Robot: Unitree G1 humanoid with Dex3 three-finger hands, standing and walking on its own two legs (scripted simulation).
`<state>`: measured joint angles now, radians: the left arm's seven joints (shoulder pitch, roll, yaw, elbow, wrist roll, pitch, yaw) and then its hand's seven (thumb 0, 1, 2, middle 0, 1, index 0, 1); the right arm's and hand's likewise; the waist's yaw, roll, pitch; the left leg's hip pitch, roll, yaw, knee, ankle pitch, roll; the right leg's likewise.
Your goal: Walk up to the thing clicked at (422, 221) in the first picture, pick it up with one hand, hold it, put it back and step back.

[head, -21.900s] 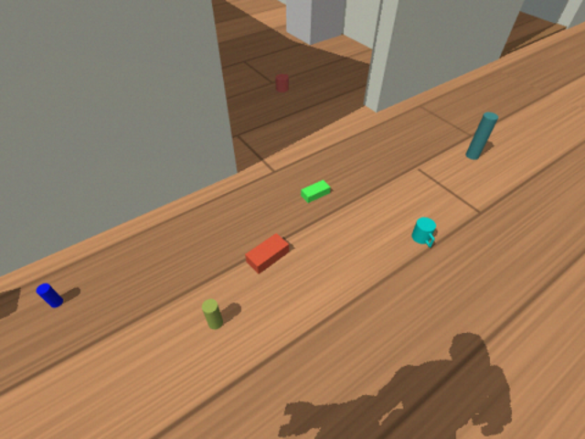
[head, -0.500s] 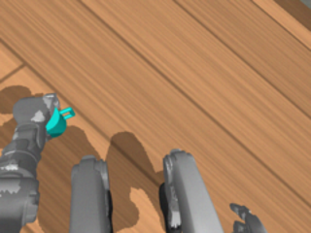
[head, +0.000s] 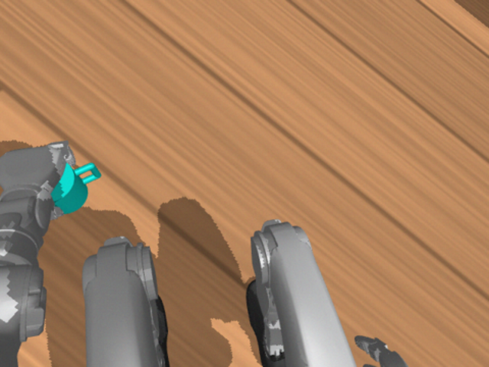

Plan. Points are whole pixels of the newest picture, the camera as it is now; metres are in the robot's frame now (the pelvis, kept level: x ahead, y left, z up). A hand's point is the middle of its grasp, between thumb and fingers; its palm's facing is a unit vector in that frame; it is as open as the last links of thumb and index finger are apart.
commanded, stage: crouch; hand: left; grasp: from above
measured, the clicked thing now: (66, 183) +0.44 +0.27 -0.20
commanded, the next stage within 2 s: lower in 0.08 s
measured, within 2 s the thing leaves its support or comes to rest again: rests again in 1.16 s
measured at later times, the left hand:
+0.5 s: hand (63, 196) +0.43 +0.28 -0.22, palm faces -0.47 -0.10 -0.88, open 10.7 cm
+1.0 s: hand (74, 195) +0.44 +0.28 -0.27, palm faces -0.45 -0.13 -0.88, open 10.7 cm
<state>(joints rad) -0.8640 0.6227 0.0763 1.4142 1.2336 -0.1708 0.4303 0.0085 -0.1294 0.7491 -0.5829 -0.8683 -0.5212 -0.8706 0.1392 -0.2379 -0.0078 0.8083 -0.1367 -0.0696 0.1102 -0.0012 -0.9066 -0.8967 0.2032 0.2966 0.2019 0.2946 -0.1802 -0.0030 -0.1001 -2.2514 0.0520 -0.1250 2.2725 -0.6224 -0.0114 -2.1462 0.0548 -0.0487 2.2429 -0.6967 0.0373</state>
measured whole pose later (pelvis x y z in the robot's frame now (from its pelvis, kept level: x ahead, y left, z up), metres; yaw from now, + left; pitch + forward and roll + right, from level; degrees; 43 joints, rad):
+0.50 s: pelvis +0.00 +0.00 -0.03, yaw -1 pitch +32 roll -7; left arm -0.88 0.68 0.10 1.48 1.25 -0.22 0.46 0.01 -0.13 0.75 -0.58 -0.87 -0.52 -0.87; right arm 0.11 -0.25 0.05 0.80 -0.16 -0.08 0.12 0.00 -0.91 -0.90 0.20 0.30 0.20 0.29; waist -0.21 -0.04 -0.04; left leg -2.33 0.04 -0.17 2.39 -0.64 -0.03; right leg -2.21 0.06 -0.08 2.35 -0.71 0.04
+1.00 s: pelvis +0.01 +0.00 -0.06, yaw -4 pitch +30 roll -8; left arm -0.90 0.76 0.17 1.58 1.25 -0.22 0.55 0.01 -0.12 0.74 -0.58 -0.87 -0.52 -0.87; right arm 0.09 -0.26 0.10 0.80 -0.23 -0.12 0.16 0.00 -0.90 -0.89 0.20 0.30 0.20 0.30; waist -0.25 -0.07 0.03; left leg -2.37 0.05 -0.22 2.49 -0.66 -0.04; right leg -2.25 0.09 -0.11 2.42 -0.71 0.04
